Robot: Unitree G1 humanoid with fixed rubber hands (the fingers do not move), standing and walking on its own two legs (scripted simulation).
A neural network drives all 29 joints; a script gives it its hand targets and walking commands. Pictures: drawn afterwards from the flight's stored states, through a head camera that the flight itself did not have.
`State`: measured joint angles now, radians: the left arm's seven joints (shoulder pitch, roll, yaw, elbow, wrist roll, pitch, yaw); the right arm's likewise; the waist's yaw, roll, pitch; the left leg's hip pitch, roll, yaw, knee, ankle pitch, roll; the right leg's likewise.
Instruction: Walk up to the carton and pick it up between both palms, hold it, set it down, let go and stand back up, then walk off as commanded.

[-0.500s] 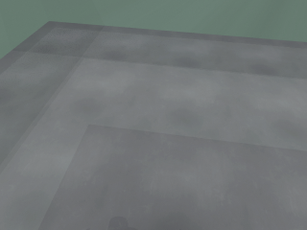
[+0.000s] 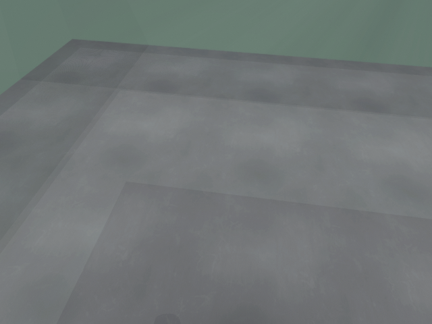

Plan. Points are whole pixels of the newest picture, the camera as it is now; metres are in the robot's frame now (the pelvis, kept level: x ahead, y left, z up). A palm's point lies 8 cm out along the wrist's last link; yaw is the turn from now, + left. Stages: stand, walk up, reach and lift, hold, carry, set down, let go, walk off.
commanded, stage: stand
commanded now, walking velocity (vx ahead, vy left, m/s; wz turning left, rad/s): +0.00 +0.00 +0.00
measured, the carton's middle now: out of the picture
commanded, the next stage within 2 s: walk up in 1.18 s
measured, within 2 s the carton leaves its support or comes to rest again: neither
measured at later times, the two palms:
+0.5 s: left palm out of the picture +0.08 +0.28 -0.12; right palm out of the picture +0.07 -0.29 -0.13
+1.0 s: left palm out of the picture +0.09 +0.28 -0.12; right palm out of the picture +0.08 -0.29 -0.13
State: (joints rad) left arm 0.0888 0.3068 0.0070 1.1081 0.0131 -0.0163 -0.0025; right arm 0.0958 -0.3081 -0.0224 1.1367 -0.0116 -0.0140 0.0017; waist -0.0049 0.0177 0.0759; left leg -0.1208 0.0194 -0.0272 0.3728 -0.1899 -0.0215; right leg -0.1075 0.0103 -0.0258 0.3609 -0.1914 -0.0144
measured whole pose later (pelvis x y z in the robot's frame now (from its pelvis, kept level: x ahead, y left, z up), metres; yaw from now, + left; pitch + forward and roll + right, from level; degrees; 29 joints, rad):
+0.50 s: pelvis +0.00 +0.00 +0.00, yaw +0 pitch -3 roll +0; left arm 0.10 0.31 0.01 1.11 0.01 -0.02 0.00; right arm 0.10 -0.31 -0.02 1.14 -0.01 -0.01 0.00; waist 0.00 0.02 0.08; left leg -0.12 0.03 -0.03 0.35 -0.18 -0.03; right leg -0.10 0.02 -0.03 0.34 -0.18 -0.02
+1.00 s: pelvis +0.01 -0.01 +0.00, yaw +0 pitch -3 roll +0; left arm 0.09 0.32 0.01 1.11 0.01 -0.02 0.00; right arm 0.10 -0.32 -0.02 1.14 -0.01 -0.01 0.00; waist 0.00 0.02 0.07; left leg -0.10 0.03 -0.03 0.34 -0.18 -0.03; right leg -0.09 0.02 -0.03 0.33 -0.19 -0.03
